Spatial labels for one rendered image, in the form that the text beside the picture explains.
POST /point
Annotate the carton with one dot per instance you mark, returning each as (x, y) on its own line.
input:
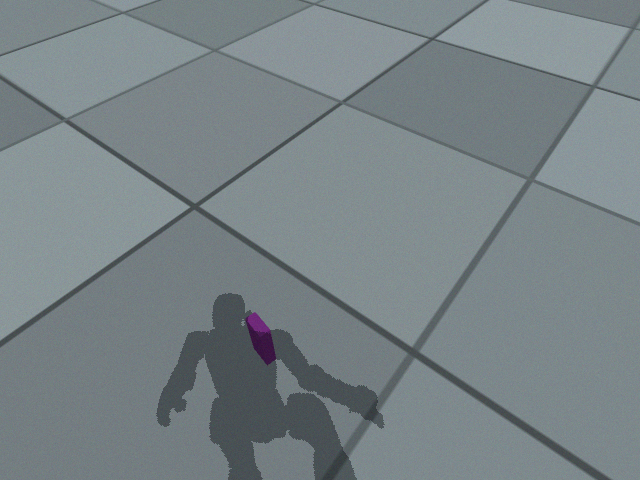
(261, 338)

